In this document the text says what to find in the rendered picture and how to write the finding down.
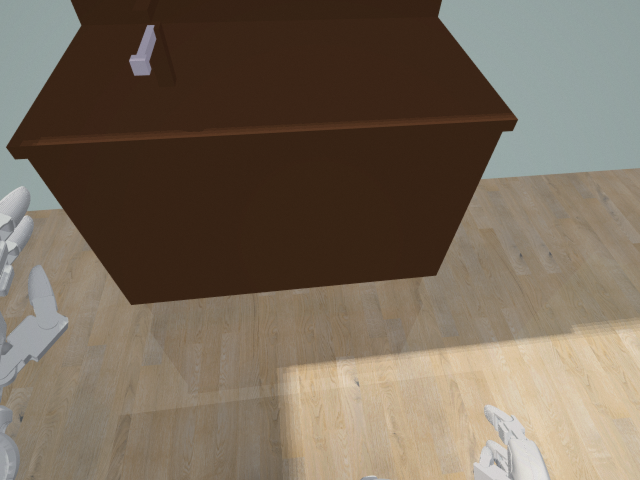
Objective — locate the right robot hand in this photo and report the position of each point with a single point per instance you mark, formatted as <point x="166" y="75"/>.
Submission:
<point x="521" y="461"/>

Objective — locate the left robot hand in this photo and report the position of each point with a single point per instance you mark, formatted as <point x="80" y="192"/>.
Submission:
<point x="34" y="336"/>

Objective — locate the tap lever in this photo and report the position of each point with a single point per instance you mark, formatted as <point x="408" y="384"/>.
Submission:
<point x="140" y="62"/>

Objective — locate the counter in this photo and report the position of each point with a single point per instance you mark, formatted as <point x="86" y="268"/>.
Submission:
<point x="275" y="145"/>

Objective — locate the left robot forearm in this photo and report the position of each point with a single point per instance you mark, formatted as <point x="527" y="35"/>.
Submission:
<point x="9" y="453"/>

